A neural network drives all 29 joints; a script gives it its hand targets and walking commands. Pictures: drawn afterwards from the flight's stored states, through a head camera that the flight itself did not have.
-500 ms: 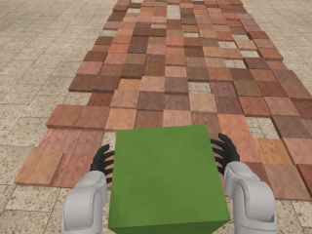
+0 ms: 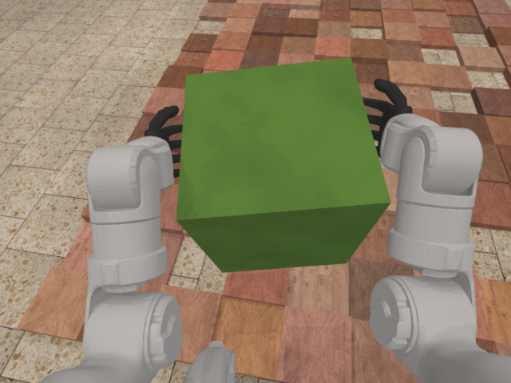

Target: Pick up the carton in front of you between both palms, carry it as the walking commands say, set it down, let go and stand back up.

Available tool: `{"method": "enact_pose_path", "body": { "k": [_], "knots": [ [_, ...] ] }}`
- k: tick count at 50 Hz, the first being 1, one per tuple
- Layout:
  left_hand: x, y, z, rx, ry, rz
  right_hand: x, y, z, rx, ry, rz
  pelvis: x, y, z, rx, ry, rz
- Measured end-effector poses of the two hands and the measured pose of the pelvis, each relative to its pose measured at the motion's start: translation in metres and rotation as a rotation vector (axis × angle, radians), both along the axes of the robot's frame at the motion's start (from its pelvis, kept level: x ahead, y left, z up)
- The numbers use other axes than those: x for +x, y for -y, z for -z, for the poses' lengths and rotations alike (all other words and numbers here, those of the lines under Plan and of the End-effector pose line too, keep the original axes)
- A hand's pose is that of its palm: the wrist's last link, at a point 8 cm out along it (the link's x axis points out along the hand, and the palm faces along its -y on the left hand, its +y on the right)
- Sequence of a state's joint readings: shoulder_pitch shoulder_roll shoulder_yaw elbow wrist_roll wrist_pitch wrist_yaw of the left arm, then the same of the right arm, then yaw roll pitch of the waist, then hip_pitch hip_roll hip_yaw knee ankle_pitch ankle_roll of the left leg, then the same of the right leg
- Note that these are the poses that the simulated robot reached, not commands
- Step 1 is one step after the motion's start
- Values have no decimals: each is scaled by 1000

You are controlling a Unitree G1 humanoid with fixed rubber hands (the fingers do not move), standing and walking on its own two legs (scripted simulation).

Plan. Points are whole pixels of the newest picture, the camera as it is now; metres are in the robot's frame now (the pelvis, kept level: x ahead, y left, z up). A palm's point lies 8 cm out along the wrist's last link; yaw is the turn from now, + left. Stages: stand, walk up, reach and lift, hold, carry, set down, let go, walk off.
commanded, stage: carry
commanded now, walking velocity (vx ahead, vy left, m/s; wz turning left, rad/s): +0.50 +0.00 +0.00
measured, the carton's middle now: (276, 181) +0.40 +0.01 +0.10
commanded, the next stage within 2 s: none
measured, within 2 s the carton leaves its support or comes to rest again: neither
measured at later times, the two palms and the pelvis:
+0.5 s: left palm (220, 19) +0.75 +0.12 +0.16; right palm (376, 12) +0.74 -0.18 +0.18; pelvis +0.38 +0.00 +0.01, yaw -1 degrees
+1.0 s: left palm out of the picture +1.02 +0.13 +0.14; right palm out of the picture +1.00 -0.17 +0.15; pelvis +0.73 +0.00 +0.03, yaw -1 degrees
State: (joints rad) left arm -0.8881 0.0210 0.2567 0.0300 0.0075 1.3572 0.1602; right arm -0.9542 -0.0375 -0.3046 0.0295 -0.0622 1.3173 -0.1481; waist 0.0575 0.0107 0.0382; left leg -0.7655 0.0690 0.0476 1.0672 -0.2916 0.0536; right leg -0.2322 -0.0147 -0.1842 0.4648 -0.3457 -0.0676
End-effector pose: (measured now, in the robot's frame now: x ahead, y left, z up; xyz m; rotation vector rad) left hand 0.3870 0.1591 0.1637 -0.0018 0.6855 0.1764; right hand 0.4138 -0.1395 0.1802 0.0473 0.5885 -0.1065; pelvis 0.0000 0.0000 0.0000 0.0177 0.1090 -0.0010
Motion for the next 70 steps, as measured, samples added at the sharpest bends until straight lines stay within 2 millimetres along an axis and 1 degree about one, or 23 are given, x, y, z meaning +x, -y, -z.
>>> {"method": "enact_pose_path", "body": {
  "k": [4, 7, 10, 13, 16, 19, 22, 24, 27, 32, 35, 38, 41, 44, 48, 51, 53, 57, 60, 62, 65, 68, 70],
  "knots": [
    [66, -4, 8, -16, -16, 4, 62, -4, 7, 14, -17, 29, 69, -12, 8, -4, -3, 10],
    [117, -7, 28, -58, -50, 31, 105, -8, 23, -13, -53, 48, 121, -21, 13, 28, 20, 23],
    [159, -3, 46, -68, -111, 59, 135, -4, 44, -23, -112, 82, 158, -28, 1, 13, 18, 25],
    [197, 8, 48, -66, -127, 84, 158, 8, 54, 7, -127, 135, 192, -33, -15, -4, 6, 33],
    [239, 22, 40, -84, -75, 105, 186, 21, 48, 32, -74, 195, 229, -34, -26, -20, -4, 39],
    [281, 35, 26, -108, 4, 117, 223, 33, 30, 48, 8, 229, 272, -29, -30, -29, -9, 37],
    [323, 41, 10, -104, 86, 108, 270, 40, 11, 56, 88, 214, 322, -17, -25, -28, -6, 36],
    [349, 41, 2, -82, 125, 83, 307, 40, 5, 66, 125, 162, 359, -7, -16, -23, 13, 23],
    [379, 33, -2, -37, 114, 32, 358, 32, 4, 71, 110, 77, 407, 4, -14, -44, 44, 1],
    [412, 7, 4, -72, -11, -84, 423, 3, 4, 50, -20, -18, 477, 17, -36, -10, 26, -19],
    [435, -7, -2, -95, -9, -140, 457, -12, -2, 54, -23, -49, 521, 20, -46, 8, 13, -27],
    [470, -16, -11, -105, 37, -161, 492, -21, -8, 74, 20, -49, 567, 16, -47, 19, 10, -34],
    [516, -18, -14, -101, 91, -131, 527, -21, -7, 83, 78, -18, 616, 6, -37, 17, 27, -41],
    [564, -11, 0, -89, 91, -56, 555, -12, 6, 31, 83, 25, 662, -3, -22, 35, 52, -10],
    [613, 18, 23, -67, -26, 53, 576, 17, 31, 22, -29, 119, 705, -6, -26, 36, 48, 13],
    [648, 40, 25, -80, -53, 101, 595, 39, 32, 34, -53, 184, 738, -2, -34, 23, 43, 20],
    [674, 52, 22, -81, -46, 121, 617, 50, 26, 36, -46, 204, 762, 3, -40, 10, 34, 25],
    [737, 70, 13, -41, -8, 142, 685, 69, 15, 22, -11, 179, 813, 18, -42, -13, 23, 36],
    [789, 80, 11, 7, 32, 131, 750, 79, 10, -17, 28, 115, 854, 35, -27, -11, 34, 25],
    [818, 81, 15, 39, 16, 118, 791, 81, 13, -35, 12, 63, 874, 42, -21, -32, 32, 31],
    [846, 76, 27, 58, -80, 90, 839, 75, 24, -34, -82, 9, 903, 50, -26, -32, 18, 23],
    [871, 67, 39, 49, -165, 57, 878, 65, 36, -48, -164, -36, 933, 57, -33, -22, 8, 16],
    [891, 62, 41, 49, -186, 36, 903, 59, 40, -52, -183, -58, 954, 59, -37, -16, 7, 13]
  ]
}}
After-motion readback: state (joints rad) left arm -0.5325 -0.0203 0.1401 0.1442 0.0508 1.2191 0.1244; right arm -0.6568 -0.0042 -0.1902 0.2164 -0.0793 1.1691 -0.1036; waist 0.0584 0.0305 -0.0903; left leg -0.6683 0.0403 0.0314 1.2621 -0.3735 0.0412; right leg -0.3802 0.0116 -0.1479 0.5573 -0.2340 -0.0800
